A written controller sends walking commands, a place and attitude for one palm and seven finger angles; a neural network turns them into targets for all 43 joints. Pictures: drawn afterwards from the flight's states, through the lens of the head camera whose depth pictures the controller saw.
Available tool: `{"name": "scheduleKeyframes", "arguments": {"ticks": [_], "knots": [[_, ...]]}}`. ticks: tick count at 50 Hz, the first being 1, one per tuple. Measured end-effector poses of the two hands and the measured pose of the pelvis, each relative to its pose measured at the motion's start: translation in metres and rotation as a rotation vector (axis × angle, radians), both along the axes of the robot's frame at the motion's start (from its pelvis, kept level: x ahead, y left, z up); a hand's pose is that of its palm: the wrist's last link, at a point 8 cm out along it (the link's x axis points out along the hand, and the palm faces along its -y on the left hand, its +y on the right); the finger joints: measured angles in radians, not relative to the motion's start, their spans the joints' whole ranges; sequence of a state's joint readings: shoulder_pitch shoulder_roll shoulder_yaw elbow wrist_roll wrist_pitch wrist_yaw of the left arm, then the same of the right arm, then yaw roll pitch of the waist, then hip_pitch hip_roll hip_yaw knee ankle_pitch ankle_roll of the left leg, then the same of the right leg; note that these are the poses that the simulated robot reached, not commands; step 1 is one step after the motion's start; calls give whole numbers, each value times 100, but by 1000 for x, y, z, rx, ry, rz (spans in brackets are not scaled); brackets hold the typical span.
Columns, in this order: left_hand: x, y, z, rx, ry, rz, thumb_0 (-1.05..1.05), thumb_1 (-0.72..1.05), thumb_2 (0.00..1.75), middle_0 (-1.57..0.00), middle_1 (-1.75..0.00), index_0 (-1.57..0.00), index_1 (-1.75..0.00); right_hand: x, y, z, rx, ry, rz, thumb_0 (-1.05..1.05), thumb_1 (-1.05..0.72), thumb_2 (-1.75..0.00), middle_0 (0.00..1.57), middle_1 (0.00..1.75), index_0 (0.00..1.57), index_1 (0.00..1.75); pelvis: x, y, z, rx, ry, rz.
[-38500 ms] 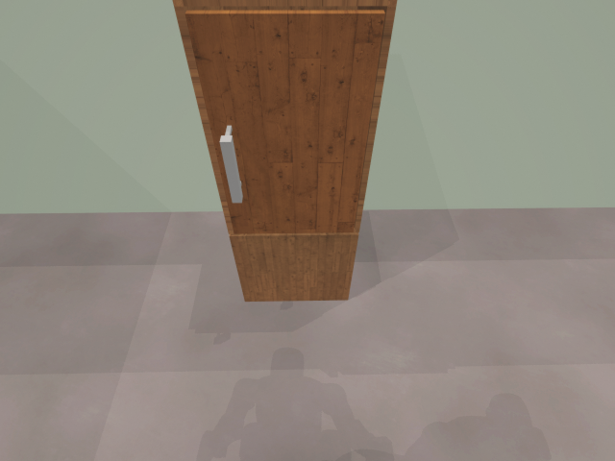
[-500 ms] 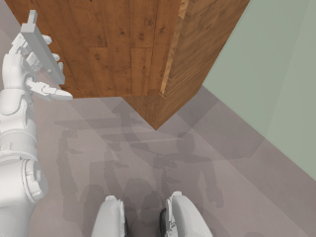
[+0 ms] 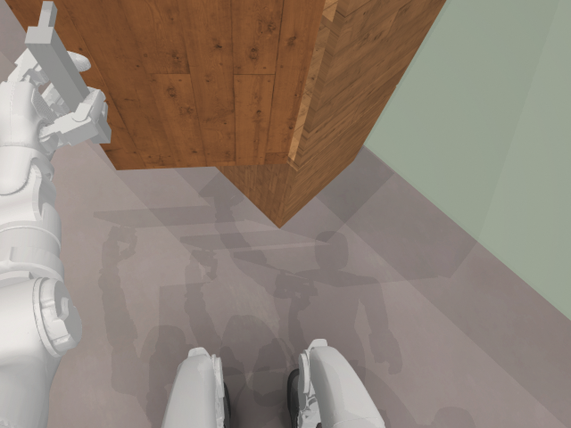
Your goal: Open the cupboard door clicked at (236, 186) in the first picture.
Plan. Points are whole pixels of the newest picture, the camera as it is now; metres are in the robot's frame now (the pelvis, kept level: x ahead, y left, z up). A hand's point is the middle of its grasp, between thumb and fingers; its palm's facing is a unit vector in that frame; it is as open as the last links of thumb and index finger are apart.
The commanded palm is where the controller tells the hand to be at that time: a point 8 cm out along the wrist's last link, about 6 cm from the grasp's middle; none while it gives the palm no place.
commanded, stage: close the thumb around the handle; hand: left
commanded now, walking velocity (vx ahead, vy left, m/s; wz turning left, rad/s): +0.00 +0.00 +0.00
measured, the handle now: (78, 81) +0.56 +0.24 +0.05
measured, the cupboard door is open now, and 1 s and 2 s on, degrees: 51 85 100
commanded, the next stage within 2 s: pull the door open along its arc in 0.14 s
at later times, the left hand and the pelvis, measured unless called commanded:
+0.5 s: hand (93, 123) +0.50 +0.21 +0.05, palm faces +0.05 -1.00 -0.01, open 6.0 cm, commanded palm +0.44 +0.25 +0.05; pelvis +0.01 +0.00 +0.01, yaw +0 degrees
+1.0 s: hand (171, 228) +0.36 +0.11 +0.06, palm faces +0.47 -0.88 +0.02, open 6.3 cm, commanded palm +0.29 +0.13 +0.05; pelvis +0.02 -0.01 +0.03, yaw +3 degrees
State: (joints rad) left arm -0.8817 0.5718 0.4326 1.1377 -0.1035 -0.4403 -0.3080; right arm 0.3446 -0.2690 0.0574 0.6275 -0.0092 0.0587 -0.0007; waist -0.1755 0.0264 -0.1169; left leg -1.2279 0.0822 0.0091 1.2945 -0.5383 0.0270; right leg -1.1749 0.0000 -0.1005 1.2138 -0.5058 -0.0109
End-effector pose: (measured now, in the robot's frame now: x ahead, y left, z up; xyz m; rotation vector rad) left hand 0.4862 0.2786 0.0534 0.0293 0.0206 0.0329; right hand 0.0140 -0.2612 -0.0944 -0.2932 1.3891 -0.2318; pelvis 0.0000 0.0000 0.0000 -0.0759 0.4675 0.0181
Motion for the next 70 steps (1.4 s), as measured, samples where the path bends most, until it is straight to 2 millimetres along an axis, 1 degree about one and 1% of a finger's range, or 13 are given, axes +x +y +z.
{"name": "scheduleKeyframes", "arguments": {"ticks": [4,15,22,28,34,39,43,46,49,54,61,66,70], "knots": [[1,-6,0,-13,7,-11,0,66,80,-35,-132,-38,-133,-1,2,1,4,6,-2,0,-91,-90,20,30,21,30,1,1,2,0,-1,1],[9,-8,0,-11,8,11,0,69,83,-35,-133,-34,-135,2,2,2,-2,-15,-6,0,-91,-90,20,30,21,30,2,2,0,0,3,-3],[-1,-10,-1,-13,2,14,0,70,80,-34,-133,-33,-135,6,4,3,21,-8,-16,0,-91,-90,20,30,20,30,6,2,5,8,-4,-11],[-28,-16,-1,-20,-2,10,0,70,75,-33,-132,-33,-135,24,7,10,51,-52,-23,0,-91,-90,20,30,20,30,14,2,15,18,-27,-17],[-69,-30,-2,-38,-6,0,0,68,72,-31,-132,-32,-133,62,9,19,71,-153,11,0,-91,-90,20,30,20,30,22,2,25,26,-57,-13],[-109,-58,-3,-105,-24,193,2,67,74,-30,-132,-34,-130,104,15,23,98,-258,98,0,-91,-90,20,30,20,30,26,2,29,34,-81,-5],[-136,-85,-2,-111,-31,346,1,66,77,-30,-133,-34,-129,137,24,23,131,-327,182,0,-91,-90,20,30,20,30,24,-1,28,42,-97,7],[-153,-104,-1,-88,-34,429,1,67,78,-30,-133,-33,-129,158,32,21,158,-371,233,0,-91,-90,20,30,20,30,23,-6,27,48,-108,17],[-169,-122,0,-55,-31,455,1,68,78,-30,-132,-32,-130,172,38,22,181,-410,266,0,-91,-90,20,30,20,30,21,-11,26,54,-121,27],[-195,-150,3,-37,-7,431,1,67,76,-28,-131,-31,-131,185,44,27,207,-467,295,0,-91,-90,20,30,20,30,20,-20,28,60,-148,42],[-223,-189,6,-10,21,335,2,66,72,-29,-131,-33,-133,191,40,33,225,-538,314,1,-91,-90,20,30,20,30,20,-33,30,74,-168,49],[-222,-191,8,-10,37,381,2,66,74,-29,-128,-30,-133,194,31,33,227,-569,317,1,-91,-90,20,30,20,30,22,-43,29,83,-173,53],[-220,-191,6,0,15,419,2,65,77,-33,-129,-31,-133,193,19,26,211,-554,322,1,-91,-90,20,30,20,30,20,-49,26,90,-166,59]]}}
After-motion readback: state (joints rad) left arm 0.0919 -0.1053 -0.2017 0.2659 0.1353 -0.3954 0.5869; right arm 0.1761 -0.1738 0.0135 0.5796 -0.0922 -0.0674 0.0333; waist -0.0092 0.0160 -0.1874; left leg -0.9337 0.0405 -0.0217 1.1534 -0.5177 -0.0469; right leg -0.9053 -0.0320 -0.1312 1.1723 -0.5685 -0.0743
